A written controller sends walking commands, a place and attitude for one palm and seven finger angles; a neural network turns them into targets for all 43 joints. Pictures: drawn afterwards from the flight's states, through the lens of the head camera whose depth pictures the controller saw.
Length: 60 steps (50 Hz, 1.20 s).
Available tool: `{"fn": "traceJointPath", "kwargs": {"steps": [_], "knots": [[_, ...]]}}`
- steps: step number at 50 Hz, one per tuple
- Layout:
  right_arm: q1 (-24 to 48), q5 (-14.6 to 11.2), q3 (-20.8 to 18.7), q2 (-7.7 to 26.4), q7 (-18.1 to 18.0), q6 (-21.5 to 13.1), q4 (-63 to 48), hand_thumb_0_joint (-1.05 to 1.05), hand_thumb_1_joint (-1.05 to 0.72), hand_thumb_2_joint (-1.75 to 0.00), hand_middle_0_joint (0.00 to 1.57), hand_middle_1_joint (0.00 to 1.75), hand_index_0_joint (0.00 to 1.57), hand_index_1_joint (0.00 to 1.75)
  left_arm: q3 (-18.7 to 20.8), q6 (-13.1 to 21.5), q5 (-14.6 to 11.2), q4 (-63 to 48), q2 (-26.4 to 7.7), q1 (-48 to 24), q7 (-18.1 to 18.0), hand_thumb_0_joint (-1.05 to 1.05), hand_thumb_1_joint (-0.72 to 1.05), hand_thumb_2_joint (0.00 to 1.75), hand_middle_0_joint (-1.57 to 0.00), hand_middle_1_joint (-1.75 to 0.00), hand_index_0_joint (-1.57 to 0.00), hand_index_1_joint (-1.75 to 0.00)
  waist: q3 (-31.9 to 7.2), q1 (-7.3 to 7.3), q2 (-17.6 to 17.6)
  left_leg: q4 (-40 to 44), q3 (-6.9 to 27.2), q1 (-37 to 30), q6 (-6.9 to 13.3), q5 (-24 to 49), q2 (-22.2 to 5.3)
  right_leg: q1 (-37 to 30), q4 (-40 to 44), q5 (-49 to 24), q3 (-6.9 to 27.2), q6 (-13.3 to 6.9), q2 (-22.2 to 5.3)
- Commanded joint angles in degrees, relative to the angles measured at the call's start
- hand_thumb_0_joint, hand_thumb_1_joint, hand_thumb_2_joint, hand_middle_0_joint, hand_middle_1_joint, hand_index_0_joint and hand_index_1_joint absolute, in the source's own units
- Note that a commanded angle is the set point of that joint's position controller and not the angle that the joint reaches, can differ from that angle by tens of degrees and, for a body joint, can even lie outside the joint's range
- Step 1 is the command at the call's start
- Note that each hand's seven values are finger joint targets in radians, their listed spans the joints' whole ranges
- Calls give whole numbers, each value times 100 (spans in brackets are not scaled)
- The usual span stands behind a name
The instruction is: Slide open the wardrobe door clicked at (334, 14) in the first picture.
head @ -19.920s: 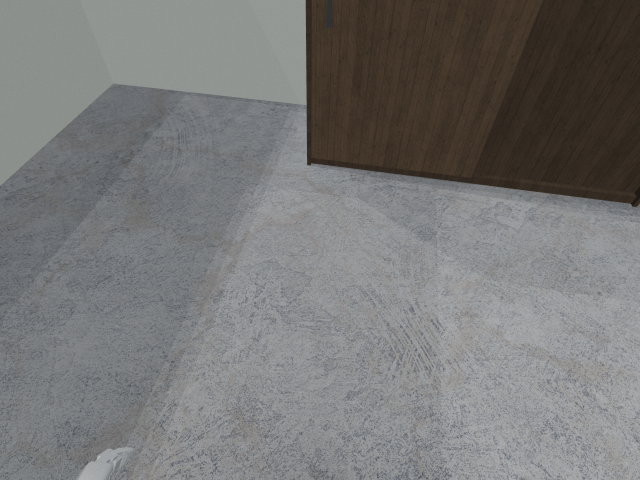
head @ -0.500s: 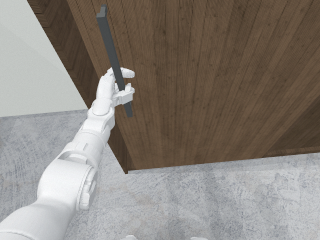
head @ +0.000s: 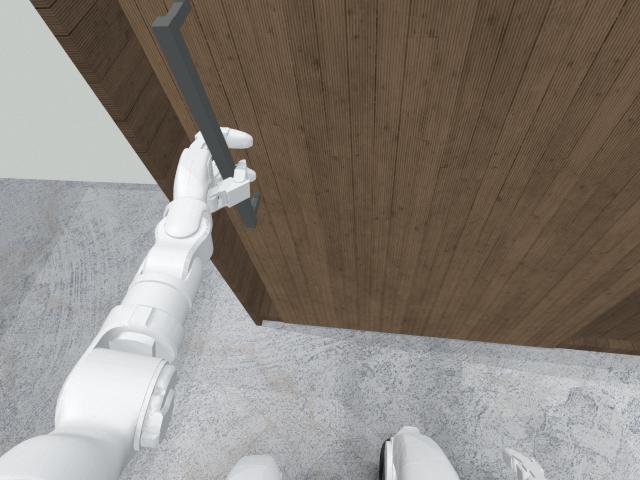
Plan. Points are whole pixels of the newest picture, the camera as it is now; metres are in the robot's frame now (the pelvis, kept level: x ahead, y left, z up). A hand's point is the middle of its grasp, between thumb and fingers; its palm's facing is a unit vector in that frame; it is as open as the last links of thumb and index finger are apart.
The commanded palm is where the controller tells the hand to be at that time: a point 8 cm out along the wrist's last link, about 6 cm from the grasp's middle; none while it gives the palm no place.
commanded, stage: step sideways, sliding the door along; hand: left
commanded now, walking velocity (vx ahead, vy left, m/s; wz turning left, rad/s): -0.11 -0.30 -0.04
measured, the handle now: (224, 139) +0.49 +0.17 +0.11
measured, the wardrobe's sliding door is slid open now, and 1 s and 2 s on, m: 0.08 0.53 0.68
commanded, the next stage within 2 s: stop walking and hold the door there in 1.86 s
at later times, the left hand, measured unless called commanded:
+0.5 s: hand (376, 192) +0.43 -0.03 +0.08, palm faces +0.12 -0.96 -0.27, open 6.0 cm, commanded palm +0.41 -0.05 +0.08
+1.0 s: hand (609, 201) +0.42 -0.30 +0.07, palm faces -0.15 -0.95 -0.27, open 5.7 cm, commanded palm +0.41 -0.27 +0.08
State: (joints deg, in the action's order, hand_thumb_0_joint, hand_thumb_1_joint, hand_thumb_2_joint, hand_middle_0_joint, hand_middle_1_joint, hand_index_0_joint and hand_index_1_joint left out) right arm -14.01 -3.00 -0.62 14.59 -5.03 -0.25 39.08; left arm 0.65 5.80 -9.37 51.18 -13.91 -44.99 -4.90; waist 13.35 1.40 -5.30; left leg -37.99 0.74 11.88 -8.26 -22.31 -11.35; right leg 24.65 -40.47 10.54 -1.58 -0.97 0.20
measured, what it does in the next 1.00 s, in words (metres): steps to the right: left foot, then right foot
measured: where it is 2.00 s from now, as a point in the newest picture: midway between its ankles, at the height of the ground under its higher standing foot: outside the picture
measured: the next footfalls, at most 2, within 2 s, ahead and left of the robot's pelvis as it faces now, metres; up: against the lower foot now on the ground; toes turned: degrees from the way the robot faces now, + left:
left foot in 0.20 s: +0.00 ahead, +0.09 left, +0.00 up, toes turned +13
right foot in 0.42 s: +0.20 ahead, -0.23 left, +0.00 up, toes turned +7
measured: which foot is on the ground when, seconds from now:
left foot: down 0.00-0.02, up 0.04-0.18, down 0.20-0.46, up 0.48-0.74, down 0.76-1.00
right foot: down 0.00-0.22, up 0.24-0.40, down 0.42-0.76, up 0.78-0.98, down 1.00-1.00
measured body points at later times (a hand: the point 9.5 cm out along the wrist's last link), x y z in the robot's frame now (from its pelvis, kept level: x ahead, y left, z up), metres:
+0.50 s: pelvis +0.06 -0.18 +0.01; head +0.15 -0.24 +0.45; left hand +0.42 +0.02 +0.10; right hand +0.27 -0.35 -0.13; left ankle -0.03 +0.04 -0.67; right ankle +0.16 -0.23 -0.71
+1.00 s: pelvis +0.04 -0.37 +0.01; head +0.11 -0.41 +0.45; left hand +0.43 -0.25 +0.09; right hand +0.18 -0.59 -0.13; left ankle +0.01 -0.13 -0.71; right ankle +0.11 -0.54 -0.71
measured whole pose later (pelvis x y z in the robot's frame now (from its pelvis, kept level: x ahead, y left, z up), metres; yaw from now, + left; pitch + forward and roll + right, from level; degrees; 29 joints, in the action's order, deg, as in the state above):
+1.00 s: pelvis +0.04 -0.37 +0.01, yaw -2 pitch -1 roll +1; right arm -12.3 -2.0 -0.2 10.4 -4.1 0.6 35.4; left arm -7.6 11.6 -0.6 32.2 -8.4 -27.9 -1.7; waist 9.7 3.8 -4.9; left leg -31.0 -9.8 8.8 -10.9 -17.2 -17.4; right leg 23.0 -38.3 17.4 3.3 2.4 -4.3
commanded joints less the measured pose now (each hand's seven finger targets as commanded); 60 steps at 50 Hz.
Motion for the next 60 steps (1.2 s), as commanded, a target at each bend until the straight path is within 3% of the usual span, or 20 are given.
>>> {"fn": "traceJointPath", "kwargs": {"steps": [1, 3, 8, 11, 15, 20, 21, 23, 26, 33, 36, 37, 38, 39, 41, 46, 50, 52, 54, 60], "knots": [[320, -160, -179, 397, -139, -313, -701, 0, -90, -90, 20, 30, 20, 30, -1330, 409, 437, -1820, 1161, -2170, 445, 0, 90, 90, -45, -140, -45, -140, -2794, -464, 1557, -1371, -639, 749, 913, -557, 986, -1995, 1752, -2045, 824, -365, -1070], [337, -53, -290, 558, -189, -355, -591, 0, -90, -90, 20, 30, 20, 30, -1073, 397, 470, -1838, 942, -2024, 376, 0, 90, 90, -45, -140, -45, -140, -2908, -221, 2125, -2573, -92, 800, 650, -1472, 926, -1648, 1934, -1588, 1476, -526, -1443], [103, 26, -190, 397, -160, -624, -448, 0, -90, -90, 20, 30, 20, 30, -1544, 780, 511, -2581, 1446, -2005, 258, 0, 90, 90, -45, -140, -45, -140, -3223, -613, 1422, 1006, -115, -294, 690, 853, 324, -2161, 452, -4473, 460, -347, -1088], [37, 157, -366, 624, 141, -576, -613, 0, -90, -90, 20, 30, 20, 30, -1840, 1006, 574, -2991, 1710, -2378, 404, 0, 90, 90, -45, -140, -45, -140, -3866, -618, -437, 735, 1713, -3789, 2027, 7803, -2000, 1326, -1850, 1636, 610, 298, -195], [148, 163, -367, 597, 266, -599, -811, 0, -90, -90, 20, 30, 20, 30, -1857, 861, 726, -3051, 1747, -2374, 496, 0, 90, 90, -45, -140, -45, -140, -3233, -572, -642, 571, 273, -3549, 1539, 6260, -1393, 1497, -960, 1136, 448, 79, -259], [277, 0, -212, 375, 246, -460, -1207, 0, -90, -90, 20, 30, 20, 30, -1896, 891, 856, -3558, 1618, -1584, 559, 0, 90, 90, -45, -140, -45, -140, -3098, -580, -273, -128, -784, -2161, 849, 5514, -485, -841, 1280, -1295, -320, 158, 124], [396, -55, -193, 335, 238, -430, -1258, 0, -90, -90, 20, 30, 20, 30, -1820, 933, 901, -3737, 1459, -1367, 545, 0, 90, 90, -45, -140, -45, -140, -3189, -531, 183, -484, -948, -1371, 742, 4528, -141, -1675, 1409, -2884, -192, 122, -20], [733, -79, -223, 143, 89, -404, -1387, 0, -90, -90, 20, 30, 20, 30, -1527, 871, 906, -3523, 1095, -290, 473, 0, 90, 90, -45, -140, -45, -140, -3352, -167, 2154, -2014, -670, 692, 705, -904, 952, -2761, 1286, -6609, 1402, -476, -1366], [950, 88, -47, -29, 37, -570, -1309, 0, -90, -90, 20, 30, 20, 30, -1916, 965, 942, -4013, 1530, -168, 473, 0, 90, 90, -45, -140, -45, -140, -3188, -79, 1888, -2198, 112, 1247, 533, -1350, 863, -2666, 1290, -5872, 1648, -236, -1427], [820, 21, -122, 53, 159, -113, -1230, 0, -90, -90, 20, 30, 20, 30, -1812, 1366, 948, -3961, 1399, -502, 215, 0, 90, 90, -45, -140, -45, -140, -3904, -210, 2144, -3, -689, -70, 643, -505, 1204, -3164, 2152, -4646, 1205, 554, -751], [564, 15, -216, 189, 147, -27, -1059, 0, -90, -90, 20, 30, 20, 30, -1745, 1459, 918, -3680, 1186, -748, 234, 0, 90, 90, -45, -140, -45, -140, -3737, -483, 1392, 1547, -728, -1460, 916, 57, 685, -1905, 1678, -3638, 883, 1114, -272], [545, 79, -288, 282, 112, -35, -1008, 0, -90, -90, 20, 30, 20, 30, -1649, 1517, 866, -3561, 991, -897, 265, 0, 90, 90, -45, -140, -45, -140, -3566, -657, 546, 2367, -151, -2208, 1288, 1247, -290, -904, 438, -2160, 659, 1293, -78], [941, 298, -368, 509, 75, -85, -1252, 0, -90, -90, 20, 30, 20, 30, -1613, 1576, 830, -3649, 1050, -1122, 297, 0, 90, 90, -45, -140, -45, -140, -3166, -552, -1426, 2383, 2139, -2093, 2258, 3209, -2397, 730, -1921, 1381, 751, 1084, 159], [1152, 417, -258, 486, 25, -113, -1261, 0, -90, -90, 20, 30, 20, 30, -1072, 1487, 940, -3461, 644, -920, 188, 0, 90, 90, -45, -140, -45, -140, -2900, -230, -826, 2137, 2674, -1551, 2605, 4091, -3026, 993, -3531, 1920, 1582, 589, -40], [1135, 415, -292, 473, 109, -107, -1116, 0, -90, -90, 20, 30, 20, 30, -672, 1083, 993, -3145, 577, -438, 281, 0, 90, 90, -45, -140, -45, -140, -2653, -33, -42, 1696, 806, -1107, 2160, 3963, -2527, 1072, -3552, 1599, 1577, 207, -434], [347, 147, -308, 501, -4, -154, -1121, 0, -90, -90, 20, 30, 20, 30, -1099, 790, 949, -3077, 1014, -994, 379, 0, 90, 90, -45, -140, -45, -140, -2515, -367, -216, 1147, -1051, -1495, 1057, 4110, -1180, -95, -197, 1353, -57, 337, -61], [237, -39, -297, 386, 87, -209, -978, 0, -90, -90, 20, 30, 20, 30, -695, 1133, 1072, -3432, 359, -748, 369, 0, 90, 90, -45, -140, -45, -140, -2834, -460, -168, -25, -1417, -1258, 1178, 3879, -118, -1474, 1951, -1729, -579, 339, 235], [700, -4, -204, -22, -3, -194, -1075, 0, -90, -90, 20, 30, 20, 30, -188, 1089, 1068, -3450, -380, -308, 264, 0, 90, 90, -45, -140, -45, -140, -3156, -165, 2146, -1984, -1032, 776, 1447, -1234, 712, -2406, 1477, -5763, 1176, -457, -1557], [813, 186, -327, 255, -134, -266, -929, 0, -90, -90, 20, 30, 20, 30, 33, 885, 991, -3249, -394, 109, 225, 0, 90, 90, -45, -140, -45, -140, -3404, 120, 2546, -2736, -229, 654, 582, -1622, 685, -1797, 1519, -3946, 1259, -636, -1483], [372, 132, -222, 265, -173, -292, -690, 0, -90, -90, 20, 30, 20, 30, 148, 1020, 874, -3267, -308, -408, 107, 0, 90, 90, -45, -140, -45, -140, -3560, -220, 1990, -149, -565, 370, 604, -584, 891, -2567, 1669, -3153, 1023, -635, -1012]]}}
